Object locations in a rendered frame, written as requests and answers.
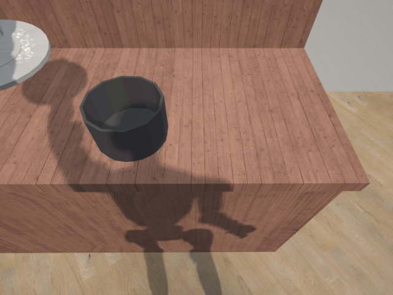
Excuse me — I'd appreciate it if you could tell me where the lid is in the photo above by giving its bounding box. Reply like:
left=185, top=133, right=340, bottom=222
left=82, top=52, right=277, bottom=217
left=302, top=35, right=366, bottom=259
left=0, top=20, right=51, bottom=91

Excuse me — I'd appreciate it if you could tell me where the pot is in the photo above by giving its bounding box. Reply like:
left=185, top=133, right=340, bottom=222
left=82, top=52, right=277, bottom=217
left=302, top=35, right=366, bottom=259
left=79, top=76, right=168, bottom=162

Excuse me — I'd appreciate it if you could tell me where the table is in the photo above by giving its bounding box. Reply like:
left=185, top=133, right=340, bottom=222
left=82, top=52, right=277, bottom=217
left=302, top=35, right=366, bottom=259
left=0, top=0, right=370, bottom=253

